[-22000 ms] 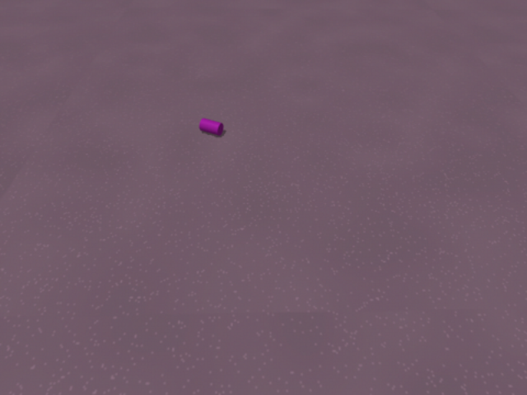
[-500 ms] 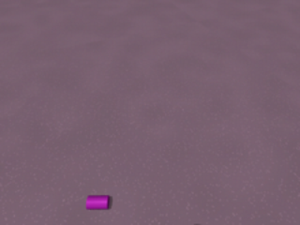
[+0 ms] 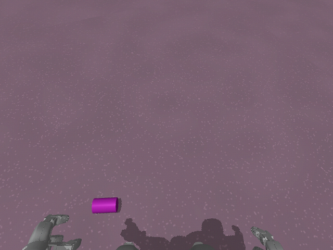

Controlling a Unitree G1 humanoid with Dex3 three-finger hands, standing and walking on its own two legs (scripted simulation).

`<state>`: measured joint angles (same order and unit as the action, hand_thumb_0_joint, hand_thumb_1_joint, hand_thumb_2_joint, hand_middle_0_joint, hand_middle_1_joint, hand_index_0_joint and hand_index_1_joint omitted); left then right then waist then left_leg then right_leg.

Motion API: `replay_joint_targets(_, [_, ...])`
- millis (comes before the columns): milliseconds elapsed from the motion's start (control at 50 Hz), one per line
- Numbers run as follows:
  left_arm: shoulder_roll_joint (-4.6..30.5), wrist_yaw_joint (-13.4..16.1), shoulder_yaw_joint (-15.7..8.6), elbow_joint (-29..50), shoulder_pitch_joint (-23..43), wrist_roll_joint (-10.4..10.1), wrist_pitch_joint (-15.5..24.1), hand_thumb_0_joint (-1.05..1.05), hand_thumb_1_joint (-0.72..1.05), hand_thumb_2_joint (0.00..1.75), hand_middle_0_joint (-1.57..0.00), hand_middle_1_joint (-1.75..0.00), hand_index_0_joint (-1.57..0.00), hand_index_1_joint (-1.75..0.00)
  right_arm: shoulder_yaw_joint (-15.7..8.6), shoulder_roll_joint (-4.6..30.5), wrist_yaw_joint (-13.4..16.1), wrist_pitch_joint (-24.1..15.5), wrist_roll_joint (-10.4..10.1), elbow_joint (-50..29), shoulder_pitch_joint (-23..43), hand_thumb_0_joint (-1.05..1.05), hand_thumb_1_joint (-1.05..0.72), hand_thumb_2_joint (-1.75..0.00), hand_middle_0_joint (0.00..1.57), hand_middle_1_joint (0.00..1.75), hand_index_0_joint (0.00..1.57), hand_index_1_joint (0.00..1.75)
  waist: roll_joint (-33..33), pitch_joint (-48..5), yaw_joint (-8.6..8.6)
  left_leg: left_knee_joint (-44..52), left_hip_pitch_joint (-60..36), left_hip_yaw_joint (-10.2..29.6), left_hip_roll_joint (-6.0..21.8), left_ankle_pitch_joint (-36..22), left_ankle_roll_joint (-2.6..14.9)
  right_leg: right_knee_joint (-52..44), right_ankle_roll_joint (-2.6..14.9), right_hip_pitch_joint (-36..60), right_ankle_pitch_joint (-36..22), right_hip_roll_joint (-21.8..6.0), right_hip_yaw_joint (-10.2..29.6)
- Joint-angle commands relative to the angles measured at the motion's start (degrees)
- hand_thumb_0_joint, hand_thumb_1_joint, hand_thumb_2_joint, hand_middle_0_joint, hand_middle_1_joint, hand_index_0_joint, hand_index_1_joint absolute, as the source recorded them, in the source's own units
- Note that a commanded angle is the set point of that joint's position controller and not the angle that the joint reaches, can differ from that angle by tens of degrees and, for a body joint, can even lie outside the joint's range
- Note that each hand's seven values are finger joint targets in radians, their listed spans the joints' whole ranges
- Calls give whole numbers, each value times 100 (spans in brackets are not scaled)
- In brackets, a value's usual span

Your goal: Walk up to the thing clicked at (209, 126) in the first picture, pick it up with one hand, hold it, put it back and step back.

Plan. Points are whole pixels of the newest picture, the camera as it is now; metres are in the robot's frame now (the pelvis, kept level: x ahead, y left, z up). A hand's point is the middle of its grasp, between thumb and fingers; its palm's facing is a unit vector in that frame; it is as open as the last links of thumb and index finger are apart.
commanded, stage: rise first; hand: left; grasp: from above
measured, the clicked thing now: (105, 205) +0.39 +0.31 -0.71
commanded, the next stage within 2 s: none
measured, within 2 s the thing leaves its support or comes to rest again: neither
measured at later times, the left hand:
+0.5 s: hand out of the picture +0.15 +0.28 -0.21, palm faces -0.18 -0.85 -0.49, open 14.2 cm
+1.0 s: hand (68, 248) +0.17 +0.32 -0.33, palm faces -0.40 -0.63 -0.67, open 14.1 cm
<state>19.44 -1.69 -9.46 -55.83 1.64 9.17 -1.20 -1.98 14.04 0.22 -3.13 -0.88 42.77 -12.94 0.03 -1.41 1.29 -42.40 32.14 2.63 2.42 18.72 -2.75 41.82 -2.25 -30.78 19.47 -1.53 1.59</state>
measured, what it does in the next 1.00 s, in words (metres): lowers itself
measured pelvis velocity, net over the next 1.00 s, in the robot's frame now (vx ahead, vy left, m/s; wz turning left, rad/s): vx -0.03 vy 0.01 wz -0.01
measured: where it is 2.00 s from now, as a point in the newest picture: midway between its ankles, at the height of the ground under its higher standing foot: outside the picture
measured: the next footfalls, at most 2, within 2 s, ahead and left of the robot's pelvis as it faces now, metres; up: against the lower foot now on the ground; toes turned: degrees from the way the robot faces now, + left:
none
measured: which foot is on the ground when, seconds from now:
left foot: down 0.00-1.00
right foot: down 0.00-1.00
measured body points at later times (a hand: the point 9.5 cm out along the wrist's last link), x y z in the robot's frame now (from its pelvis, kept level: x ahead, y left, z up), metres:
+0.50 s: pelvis +0.01 +0.01 -0.07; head +0.13 +0.03 +0.36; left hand +0.16 +0.32 -0.18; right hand +0.20 -0.24 -0.16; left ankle +0.03 +0.15 -0.71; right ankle +0.01 -0.15 -0.71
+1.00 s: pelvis -0.03 +0.01 -0.19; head +0.13 +0.03 +0.23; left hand +0.19 +0.35 -0.29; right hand +0.19 -0.24 -0.29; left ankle +0.02 +0.15 -0.71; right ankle +0.01 -0.15 -0.71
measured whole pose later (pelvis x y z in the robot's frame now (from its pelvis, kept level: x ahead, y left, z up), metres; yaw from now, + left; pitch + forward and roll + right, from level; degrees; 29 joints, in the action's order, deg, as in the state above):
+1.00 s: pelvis -0.03 +0.01 -0.19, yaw -1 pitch +30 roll -3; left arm 27.5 0.8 -10.4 -33.3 -3.2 31.3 2.7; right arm -2.3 15.7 -2.3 -10.0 0.8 32.3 -4.1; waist -0.1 -10.6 0.3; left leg -96.6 89.6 6.7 1.0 37.4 -3.4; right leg 94.7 -3.3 -86.6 38.5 -0.6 1.0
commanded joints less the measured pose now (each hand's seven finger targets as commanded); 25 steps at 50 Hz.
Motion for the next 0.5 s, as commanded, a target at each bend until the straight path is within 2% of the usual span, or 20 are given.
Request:
replay_joint_targets(0, [958,182,-184,992,-203,131,-359,0,-51,95,-15,-98,-14,-99,-403,992,32,-263,-39,-1070,292,0,-92,-90,20,30,20,30,162,-1046,-108,163,-48,-314,-248,-166,178,-118,271,-140,-41,249,-422])
replay_joint_targets(40, [964,208,-236,1296,-282,205,-438,0,-54,97,-15,-97,-14,-99,-415,945,36,-330,-37,-1184,251,0,-93,-91,20,30,20,30,-15,-1125,-95,-75,141,-312,-250,-103,212,53,255,-301,46,236,-409])
replay_joint_targets(80, [1068,238,-329,1685,-300,286,-432,0,-54,97,-13,-100,-12,-101,-426,899,57,-399,-24,-1218,170,0,-91,-90,20,30,20,30,-17,-1376,-84,-377,266,-317,-251,-303,238,311,242,-422,-162,214,-378])
replay_joint_targets(140, [1003,252,-352,2265,-529,391,-398,0,-57,102,-10,-100,-8,-102,-418,852,78,-490,9,-1315,79,0,-90,-90,20,30,20,30,162,-1625,-65,-728,370,-331,-213,-507,241,686,252,-649,-381,188,-324])
replay_joint_targets(200, [1095,277,-429,2583,-770,538,-417,0,-58,104,-9,-99,-6,-102,-427,842,117,-580,36,-1356,75,0,-89,-90,20,30,20,30,320,-1806,-44,-1037,448,-312,-171,-753,229,1035,257,-890,-592,189,-316])
replay_joint_targets(260, [980,287,-394,2871,-1177,651,-491,0,-60,104,-7,-102,-5,-105,-423,801,123,-613,61,-1450,77,0,-90,-90,20,30,20,30,346,-1981,-11,-1308,597,-252,-151,-989,244,1267,261,-1044,-806,182,-328])
replay_joint_targets(340, [965,276,-394,3225,-1504,705,-613,0,-58,102,-9,-101,-7,-103,-429,823,75,-647,70,-1562,153,0,-92,-91,20,30,20,30,423,-2028,-17,-1562,899,-206,-118,-1039,240,1570,273,-1281,-771,183,-360])
replay_joint_targets(360, [880,274,-325,3326,-1612,712,-639,0,-58,101,-9,-101,-7,-103,-434,797,66,-655,74,-1613,172,0,-92,-90,20,30,20,30,400,-2035,-10,-1654,996,-220,-129,-986,248,1608,266,-1358,-758,181,-361])
replay_joint_targets(480, [887,294,-350,3757,-1987,862,-750,0,-57,97,-12,-101,-11,-102,-414,773,-23,-671,76,-1818,272,0,-95,-91,20,30,20,30,362,-2294,-29,-2165,1446,-145,-135,-1062,269,2127,271,-1807,-764,197,-419])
